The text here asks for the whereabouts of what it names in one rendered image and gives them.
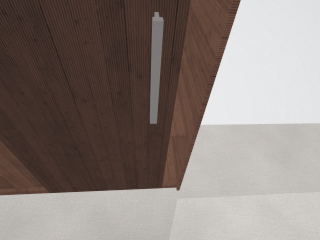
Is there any wardrobe door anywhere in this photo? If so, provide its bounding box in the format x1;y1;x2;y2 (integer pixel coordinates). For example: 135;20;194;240
0;0;191;193
0;140;43;189

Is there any handle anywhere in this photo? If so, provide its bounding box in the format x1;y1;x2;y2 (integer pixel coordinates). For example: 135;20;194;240
150;12;164;124

